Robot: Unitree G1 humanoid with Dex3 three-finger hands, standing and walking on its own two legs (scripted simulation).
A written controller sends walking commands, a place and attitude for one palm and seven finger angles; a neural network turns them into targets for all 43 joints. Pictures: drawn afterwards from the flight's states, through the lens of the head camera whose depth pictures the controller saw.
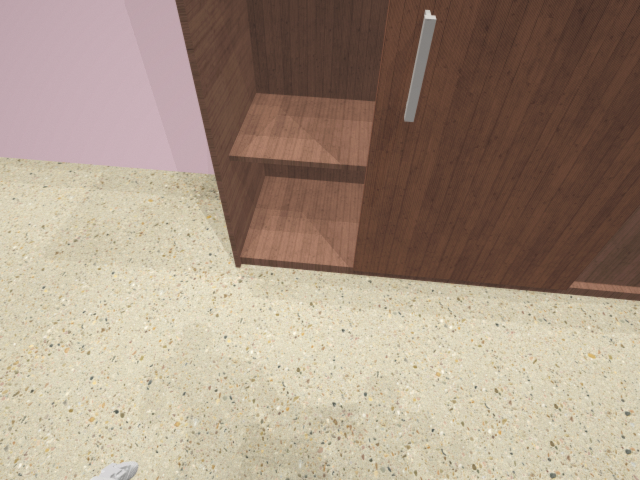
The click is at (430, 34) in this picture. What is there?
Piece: wardrobe's sliding door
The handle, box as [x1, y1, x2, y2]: [404, 10, 436, 121]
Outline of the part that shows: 429,10 425,10 424,19 404,114 405,121 413,121 436,19 434,15 430,14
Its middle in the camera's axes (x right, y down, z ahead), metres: +0.22 -0.39 +0.88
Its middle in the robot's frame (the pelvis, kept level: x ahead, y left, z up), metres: +0.94 -0.16 +0.09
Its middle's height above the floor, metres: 0.86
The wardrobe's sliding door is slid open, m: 0.45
